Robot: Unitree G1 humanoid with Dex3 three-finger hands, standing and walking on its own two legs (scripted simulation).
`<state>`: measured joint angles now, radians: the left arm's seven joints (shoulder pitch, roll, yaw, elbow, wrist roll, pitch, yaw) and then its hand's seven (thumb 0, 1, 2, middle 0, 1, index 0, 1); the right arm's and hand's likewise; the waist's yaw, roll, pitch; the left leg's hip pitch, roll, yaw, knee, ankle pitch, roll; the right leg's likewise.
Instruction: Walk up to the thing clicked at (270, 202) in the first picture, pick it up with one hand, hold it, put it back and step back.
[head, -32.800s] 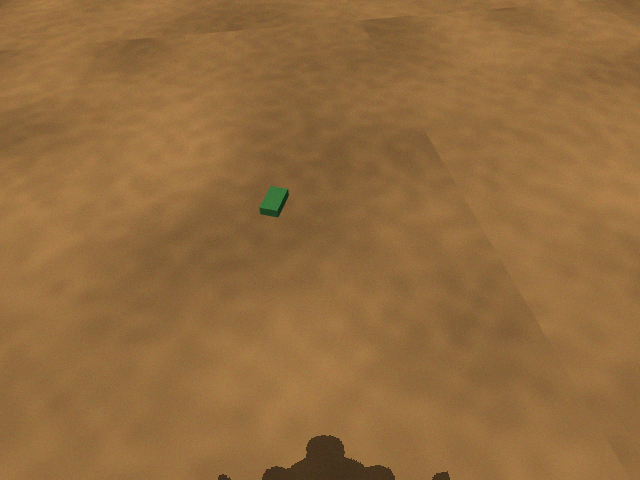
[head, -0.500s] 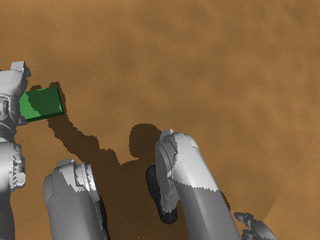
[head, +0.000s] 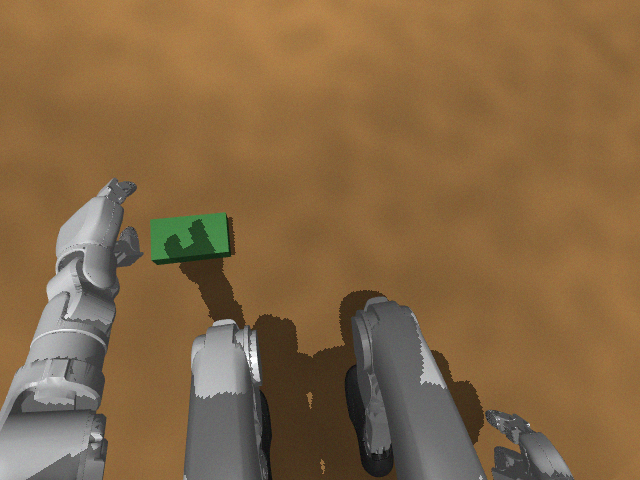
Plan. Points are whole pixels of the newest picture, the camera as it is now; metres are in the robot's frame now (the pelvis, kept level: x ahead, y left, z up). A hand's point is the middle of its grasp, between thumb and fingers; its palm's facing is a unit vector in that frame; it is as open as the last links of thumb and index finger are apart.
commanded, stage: home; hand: left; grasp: from above
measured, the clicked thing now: (191, 238) +0.52 +0.22 -0.41
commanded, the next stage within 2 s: none
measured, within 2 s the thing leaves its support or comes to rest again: neither
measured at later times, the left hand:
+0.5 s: hand (77, 352) +0.28 +0.20 +0.08, palm faces +0.09 -0.96 -0.27, open 7.4 cm
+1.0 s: hand out of the picture +0.22 +0.20 +0.24, palm faces +0.16 -0.97 -0.21, open 7.4 cm
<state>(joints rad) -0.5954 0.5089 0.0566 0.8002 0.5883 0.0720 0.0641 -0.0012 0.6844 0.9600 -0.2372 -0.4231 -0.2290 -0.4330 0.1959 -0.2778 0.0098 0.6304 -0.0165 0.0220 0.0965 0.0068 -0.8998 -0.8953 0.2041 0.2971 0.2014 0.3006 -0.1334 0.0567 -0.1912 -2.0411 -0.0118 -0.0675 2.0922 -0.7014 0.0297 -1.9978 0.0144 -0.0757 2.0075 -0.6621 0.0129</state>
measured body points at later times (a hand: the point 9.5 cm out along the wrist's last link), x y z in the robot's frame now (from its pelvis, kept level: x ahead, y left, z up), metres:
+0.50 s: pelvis +0.02 -0.01 +0.18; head +0.13 +0.03 +0.62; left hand +0.27 +0.25 +0.10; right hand +0.23 -0.22 +0.09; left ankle +0.07 +0.11 -0.40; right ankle +0.09 -0.12 -0.40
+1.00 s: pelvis +0.08 +0.00 +0.28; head +0.10 +0.01 +0.73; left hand +0.21 +0.25 +0.25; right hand +0.26 -0.22 +0.22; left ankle +0.07 +0.11 -0.40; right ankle +0.09 -0.12 -0.40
